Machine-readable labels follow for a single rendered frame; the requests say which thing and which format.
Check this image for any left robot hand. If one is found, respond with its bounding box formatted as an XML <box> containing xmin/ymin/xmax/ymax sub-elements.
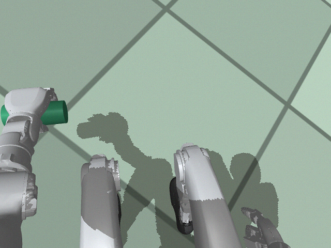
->
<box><xmin>5</xmin><ymin>87</ymin><xmax>58</xmax><ymax>133</ymax></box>

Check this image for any right robot foot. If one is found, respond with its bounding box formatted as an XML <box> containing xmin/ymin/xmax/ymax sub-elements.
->
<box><xmin>170</xmin><ymin>177</ymin><xmax>193</xmax><ymax>235</ymax></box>

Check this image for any left robot arm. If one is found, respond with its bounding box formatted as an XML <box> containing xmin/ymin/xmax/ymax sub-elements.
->
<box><xmin>0</xmin><ymin>112</ymin><xmax>41</xmax><ymax>248</ymax></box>

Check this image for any right robot hand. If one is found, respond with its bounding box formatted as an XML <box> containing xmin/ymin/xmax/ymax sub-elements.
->
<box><xmin>241</xmin><ymin>207</ymin><xmax>284</xmax><ymax>248</ymax></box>

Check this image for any can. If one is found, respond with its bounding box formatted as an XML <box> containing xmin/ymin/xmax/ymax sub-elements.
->
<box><xmin>1</xmin><ymin>100</ymin><xmax>68</xmax><ymax>126</ymax></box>

